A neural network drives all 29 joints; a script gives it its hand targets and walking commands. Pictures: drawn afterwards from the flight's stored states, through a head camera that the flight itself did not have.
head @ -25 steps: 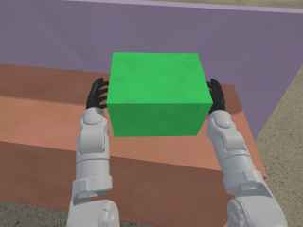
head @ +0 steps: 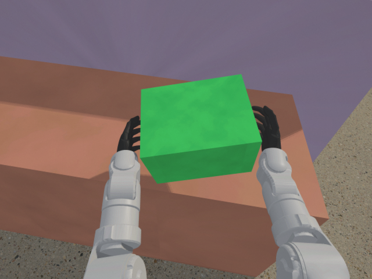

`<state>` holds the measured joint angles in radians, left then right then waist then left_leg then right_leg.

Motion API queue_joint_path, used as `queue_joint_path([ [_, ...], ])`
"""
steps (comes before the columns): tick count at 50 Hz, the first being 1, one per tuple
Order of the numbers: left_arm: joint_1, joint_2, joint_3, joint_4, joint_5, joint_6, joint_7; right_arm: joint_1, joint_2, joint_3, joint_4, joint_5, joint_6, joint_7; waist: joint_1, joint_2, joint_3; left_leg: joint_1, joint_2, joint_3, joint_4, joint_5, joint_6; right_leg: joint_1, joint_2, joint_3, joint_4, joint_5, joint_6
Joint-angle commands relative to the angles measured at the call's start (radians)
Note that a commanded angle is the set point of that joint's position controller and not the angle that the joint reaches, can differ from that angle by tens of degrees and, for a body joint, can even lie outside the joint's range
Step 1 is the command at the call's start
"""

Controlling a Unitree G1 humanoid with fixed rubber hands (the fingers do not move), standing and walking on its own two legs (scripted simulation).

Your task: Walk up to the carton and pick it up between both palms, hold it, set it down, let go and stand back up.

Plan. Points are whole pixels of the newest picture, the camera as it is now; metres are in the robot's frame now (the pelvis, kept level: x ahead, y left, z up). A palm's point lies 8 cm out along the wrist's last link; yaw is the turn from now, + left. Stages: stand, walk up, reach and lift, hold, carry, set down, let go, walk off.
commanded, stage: set down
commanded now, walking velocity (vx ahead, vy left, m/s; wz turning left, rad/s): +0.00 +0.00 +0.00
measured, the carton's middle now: (197, 131) +0.41 +0.00 +0.10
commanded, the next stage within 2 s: none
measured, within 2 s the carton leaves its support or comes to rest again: neither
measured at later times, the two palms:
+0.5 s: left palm (126, 149) +0.36 +0.16 +0.08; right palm (264, 146) +0.37 -0.15 +0.10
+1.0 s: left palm (128, 147) +0.39 +0.17 +0.05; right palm (257, 151) +0.39 -0.15 +0.06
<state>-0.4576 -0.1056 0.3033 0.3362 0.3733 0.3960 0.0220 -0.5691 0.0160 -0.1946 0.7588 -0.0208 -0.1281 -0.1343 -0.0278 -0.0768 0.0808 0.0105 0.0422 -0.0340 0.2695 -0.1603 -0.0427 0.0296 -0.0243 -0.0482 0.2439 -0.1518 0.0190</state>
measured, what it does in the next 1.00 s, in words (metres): stands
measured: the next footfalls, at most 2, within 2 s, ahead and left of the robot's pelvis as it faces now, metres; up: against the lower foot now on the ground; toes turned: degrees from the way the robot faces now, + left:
none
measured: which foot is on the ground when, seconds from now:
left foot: down 0.00-1.00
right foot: down 0.00-1.00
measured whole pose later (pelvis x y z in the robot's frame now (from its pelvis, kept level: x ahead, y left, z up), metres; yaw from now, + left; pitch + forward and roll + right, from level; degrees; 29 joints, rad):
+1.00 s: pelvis +0.01 +0.00 +0.00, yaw -1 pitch +2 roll +0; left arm -0.64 -0.04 0.40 0.75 0.32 0.11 0.03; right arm -0.63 0.07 -0.44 0.91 -0.24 -0.22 -0.10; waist 0.02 -0.04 0.03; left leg -0.15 0.05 -0.01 0.26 -0.14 -0.04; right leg -0.14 -0.02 -0.03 0.24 -0.13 0.02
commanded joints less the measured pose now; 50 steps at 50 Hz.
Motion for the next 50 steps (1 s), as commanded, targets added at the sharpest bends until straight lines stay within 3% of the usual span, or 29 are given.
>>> queue_joint_path([
  [1,-0.785,-0.482,-0.535,-0.338,-0.151,-0.185,-0.142,-0.682,0.525,0.499,-0.338,0.046,-0.094,0.133,0.014,0.098,-0.636,0.063,-0.087,0.113,0.05,0.532,-0.029,0.311,0.049,-0.06,0.081,0.614,0.034],
  [4,-0.766,-0.482,-0.56,-0.341,-0.156,-0.196,-0.126,-0.648,0.513,0.514,-0.352,0.054,-0.088,0.124,0.004,0.11,-0.618,0.063,-0.084,0.099,0.064,0.559,-0.039,0.274,0.05,-0.057,0.085,0.627,0.03],
  [10,-0.591,-0.404,-0.38,-0.098,-0.067,-0.097,-0.201,-0.503,0.438,0.406,-0.152,-0.022,0.004,0.111,-0.013,0.015,-0.22,-0.037,-0.082,0.12,-0.038,0.229,0.01,0.222,0.033,-0.056,0.024,0.391,0.052],
  [11,-0.599,-0.4,-0.359,-0.1,-0.066,-0.089,-0.212,-0.508,0.437,0.396,-0.149,-0.028,0.005,0.109,-0.014,0.005,-0.221,-0.044,-0.085,0.125,-0.053,0.198,0.017,0.229,0.029,-0.058,0.02,0.383,0.055],
  [13,-0.658,-0.42,-0.376,-0.156,-0.085,-0.105,-0.213,-0.553,0.447,0.39,-0.184,-0.025,-0.02,0.11,-0.015,0.027,-0.311,-0.02,-0.085,0.122,-0.051,0.234,0.013,0.238,0.032,-0.065,0.033,0.414,0.048],
  [17,-0.811,-0.513,-0.525,-0.302,-0.16,-0.212,-0.148,-0.666,0.494,0.412,-0.32,-0.006,-0.123,0.121,-0.028,0.118,-0.67,0.151,-0.075,0.103,0.072,0.602,-0.05,0.206,0.064,-0.091,0.069,0.6,0.019],
  [19,-0.815,-0.518,-0.544,-0.294,-0.158,-0.257,-0.115,-0.658,0.484,0.398,-0.322,-0.019,-0.152,0.133,-0.023,0.137,-0.716,0.192,-0.059,0.093,0.106,0.692,-0.073,0.16,0.074,-0.092,0.061,0.571,0.006],
  [21,-0.779,-0.494,-0.501,-0.19,-0.124,-0.27,-0.108,-0.602,0.467,0.349,-0.22,-0.065,-0.141,0.145,-0.019,0.125,-0.631,0.168,-0.05,0.096,0.098,0.628,-0.073,0.111,0.074,-0.095,0.039,0.482,-0.001],
  [24,-0.686,-0.442,-0.385,0.003,-0.06,-0.224,-0.138,-0.528,0.433,0.274,-0.048,-0.122,-0.087,0.159,0.006,0.096,-0.381,0.069,-0.045,0.123,0.025,0.377,-0.046,0.081,0.059,-0.089,-0.004,0.292,-0.001],
  [27,-0.704,-0.425,-0.305,0.057,-0.045,-0.196,-0.168,-0.572,0.425,0.214,-0.012,-0.157,-0.074,0.168,0.023,0.07,-0.309,-0.022,-0.052,0.144,-0.042,0.193,-0.01,0.098,0.045,-0.083,-0.015,0.197,0.007],
  [29,-0.814,-0.442,-0.329,0.008,-0.08,-0.229,-0.158,-0.665,0.458,0.214,-0.045,-0.155,-0.11,0.174,0.032,0.085,-0.437,-0.032,-0.058,0.151,-0.037,0.222,-0.007,0.122,0.039,-0.081,0.009,0.258,0.008],
  [31,-0.921,-0.476,-0.388,-0.036,-0.116,-0.296,-0.125,-0.743,0.497,0.229,-0.095,-0.141,-0.167,0.182,0.04,0.122,-0.625,0.015,-0.058,0.153,0.004,0.359,-0.027,0.142,0.046,-0.09,0.042,0.382,0.004],
  [34,-0.952,-0.492,-0.404,0.008,-0.122,-0.392,-0.077,-0.759,0.538,0.246,-0.088,-0.145,-0.212,0.194,0.057,0.128,-0.756,0.069,-0.052,0.144,0.062,0.503,-0.042,0.129,0.056,-0.079,0.058,0.469,0.005],
  [36,-0.903,-0.466,-0.342,0.128,-0.09,-0.401,-0.083,-0.713,0.531,0.204,-0.012,-0.179,-0.186,0.197,0.067,0.105,-0.639,0.012,-0.052,0.151,0.041,0.41,-0.035,0.114,0.053,-0.069,0.045,0.399,0.007],
  [39,-0.845,-0.406,-0.22,0.312,-0.049,-0.354,-0.132,-0.644,0.496,0.081,0.123,-0.265,-0.109,0.199,0.053,0.061,-0.371,-0.132,-0.05,0.171,-0.05,0.103,0.001,0.087,0.036,-0.057,0.002,0.177,0.014],
  [41,-0.854,-0.383,-0.16,0.326,-0.041,-0.333,-0.158,-0.646,0.503,0.035,0.128,-0.298,-0.084,0.2,0.051,0.035,-0.333,-0.197,-0.059,0.186,-0.094,-0.007,0.029,0.101,0.025,-0.049,-0.001,0.111,0.025],
  [44,-0.944,-0.404,-0.198,0.256,-0.082,-0.363,-0.149,-0.741,0.525,0.047,0.041,-0.293,-0.126,0.202,0.048,0.057,-0.517,-0.174,-0.067,0.19,-0.067,0.104,0.025,0.141,0.023,-0.05,0.032,0.245,0.028],
  [47,-0.979,-0.45,-0.283,0.215,-0.121,-0.448,-0.113,-0.779,0.571,0.127,0.0,-0.256,-0.197,0.195,0.052,0.086,-0.76,-0.061,-0.067,0.175,0.036,0.404,-0.015,0.185,0.042,-0.06,0.086,0.509,0.026],
  [50,-0.924,-0.461,-0.281,0.297,-0.106,-0.49,-0.107,-0.719,0.576,0.138,0.045,-0.264,-0.202,0.189,0.046,0.091,-0.751,-0.044,-0.057,0.168,0.072,0.511,-0.038,0.158,0.053,-0.057,0.087,0.567,0.027],
])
